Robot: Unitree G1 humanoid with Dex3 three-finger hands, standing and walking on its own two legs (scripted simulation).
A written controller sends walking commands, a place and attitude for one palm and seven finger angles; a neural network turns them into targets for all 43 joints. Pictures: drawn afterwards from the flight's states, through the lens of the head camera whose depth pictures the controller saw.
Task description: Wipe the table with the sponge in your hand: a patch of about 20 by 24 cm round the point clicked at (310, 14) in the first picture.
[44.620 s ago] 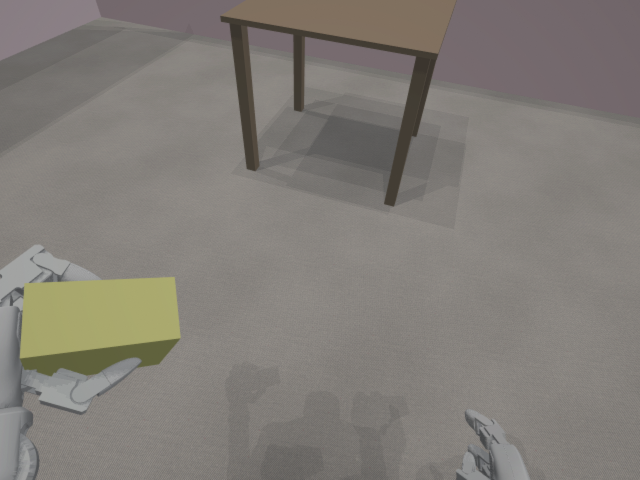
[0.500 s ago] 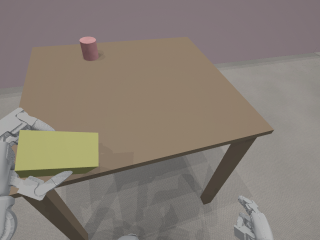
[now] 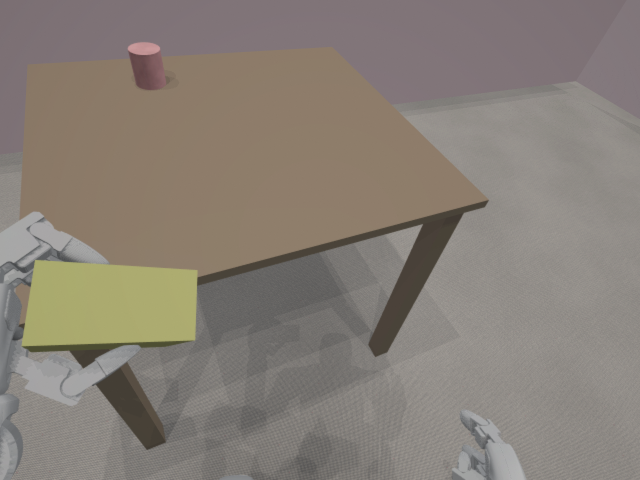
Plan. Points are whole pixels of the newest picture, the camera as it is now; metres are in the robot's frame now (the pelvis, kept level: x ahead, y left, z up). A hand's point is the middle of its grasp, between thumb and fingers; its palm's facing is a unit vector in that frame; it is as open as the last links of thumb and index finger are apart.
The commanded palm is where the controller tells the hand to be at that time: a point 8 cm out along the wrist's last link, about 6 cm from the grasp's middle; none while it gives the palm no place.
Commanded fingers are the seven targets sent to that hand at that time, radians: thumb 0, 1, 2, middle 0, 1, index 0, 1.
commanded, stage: stop stepping back and stand still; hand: left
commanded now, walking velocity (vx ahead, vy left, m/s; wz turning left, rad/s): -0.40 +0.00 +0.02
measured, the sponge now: (135, 311) +0.23 +0.19 +0.16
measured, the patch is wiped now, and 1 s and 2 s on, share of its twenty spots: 1.00 1.00 1.00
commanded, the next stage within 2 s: stand and wait in 1.46 s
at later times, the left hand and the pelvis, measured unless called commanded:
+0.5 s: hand out of the picture +0.02 +0.23 +0.18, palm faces +0.38 -0.87 -0.31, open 10.0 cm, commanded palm -0.02 +0.26 +0.20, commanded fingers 0.00 0.10 1.30 -1.20 -1.60 -1.20 -1.60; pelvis -0.19 -0.02 +0.00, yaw +0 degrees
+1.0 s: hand out of the picture -0.10 +0.18 +0.18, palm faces +0.37 -0.86 -0.35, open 10.0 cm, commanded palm -0.15 +0.23 +0.20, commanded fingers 0.00 0.10 1.30 -1.20 -1.60 -1.20 -1.60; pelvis -0.30 -0.05 -0.01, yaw +1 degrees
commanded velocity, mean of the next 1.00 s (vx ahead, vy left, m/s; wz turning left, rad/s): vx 0.30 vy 0.04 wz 0.00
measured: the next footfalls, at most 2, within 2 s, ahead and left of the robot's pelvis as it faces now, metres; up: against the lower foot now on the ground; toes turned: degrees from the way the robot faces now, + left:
left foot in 0.04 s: +0.05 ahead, +0.12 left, +0.00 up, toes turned +2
right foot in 0.32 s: -0.08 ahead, -0.11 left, +0.00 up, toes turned -4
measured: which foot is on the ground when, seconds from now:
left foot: up 0.00-0.02, down 0.04-0.32, up 0.34-0.54, down 0.56-0.82, up 0.84-1.00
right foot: down 0.00-0.02, up 0.04-0.30, down 0.32-0.58, up 0.60-0.80, down 0.82-1.00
